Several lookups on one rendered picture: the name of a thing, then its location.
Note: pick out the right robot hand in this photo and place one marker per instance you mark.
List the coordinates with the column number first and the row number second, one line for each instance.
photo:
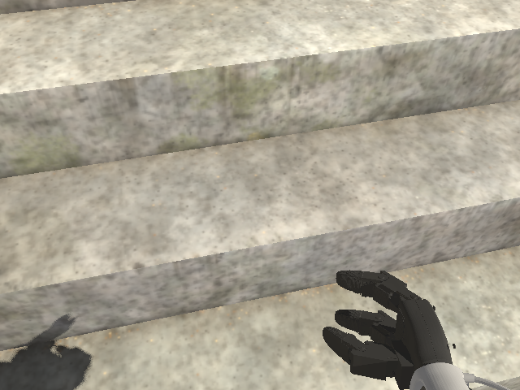
column 415, row 339

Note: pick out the right robot forearm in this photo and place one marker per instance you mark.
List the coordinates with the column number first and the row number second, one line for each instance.
column 438, row 376

